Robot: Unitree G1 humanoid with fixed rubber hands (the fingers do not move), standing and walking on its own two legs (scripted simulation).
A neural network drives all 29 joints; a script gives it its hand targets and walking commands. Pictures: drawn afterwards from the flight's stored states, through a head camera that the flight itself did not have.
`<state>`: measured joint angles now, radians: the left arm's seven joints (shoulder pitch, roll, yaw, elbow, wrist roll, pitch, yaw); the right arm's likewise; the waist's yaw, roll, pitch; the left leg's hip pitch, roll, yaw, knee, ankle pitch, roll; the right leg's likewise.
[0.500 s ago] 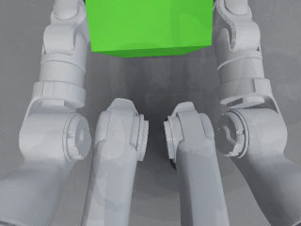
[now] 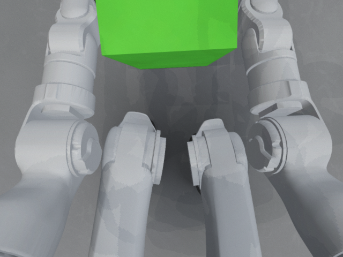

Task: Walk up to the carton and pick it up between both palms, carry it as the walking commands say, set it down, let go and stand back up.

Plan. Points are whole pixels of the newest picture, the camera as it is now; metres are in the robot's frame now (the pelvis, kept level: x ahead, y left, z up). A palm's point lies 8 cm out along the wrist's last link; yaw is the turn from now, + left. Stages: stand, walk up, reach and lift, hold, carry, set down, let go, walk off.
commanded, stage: set down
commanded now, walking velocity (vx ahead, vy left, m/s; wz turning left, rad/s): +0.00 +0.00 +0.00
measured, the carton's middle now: (169, 1) +0.55 +0.04 -0.21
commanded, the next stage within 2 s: none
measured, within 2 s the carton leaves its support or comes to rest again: rests again in 1.06 s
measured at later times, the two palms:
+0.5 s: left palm (85, 0) +0.52 +0.18 -0.15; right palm out of the picture +0.55 -0.09 -0.14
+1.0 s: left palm (87, 4) +0.52 +0.18 -0.15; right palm out of the picture +0.55 -0.09 -0.14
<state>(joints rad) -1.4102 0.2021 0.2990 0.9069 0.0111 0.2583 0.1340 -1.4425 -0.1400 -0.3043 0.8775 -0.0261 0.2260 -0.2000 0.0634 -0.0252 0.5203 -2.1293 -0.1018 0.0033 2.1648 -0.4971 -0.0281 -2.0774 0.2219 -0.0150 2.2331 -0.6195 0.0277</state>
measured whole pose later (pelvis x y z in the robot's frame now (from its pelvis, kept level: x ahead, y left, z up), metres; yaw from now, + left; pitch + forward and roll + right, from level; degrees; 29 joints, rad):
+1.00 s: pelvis +0.02 +0.00 -0.01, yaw -1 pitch +36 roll +1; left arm -1.24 0.13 0.36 0.97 0.09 0.16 0.11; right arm -1.30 -0.12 -0.29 1.00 -0.05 0.12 -0.17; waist 0.07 -0.04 0.23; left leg -2.27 -0.07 0.02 2.19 -0.54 -0.01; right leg -2.23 0.20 -0.03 2.25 -0.65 0.01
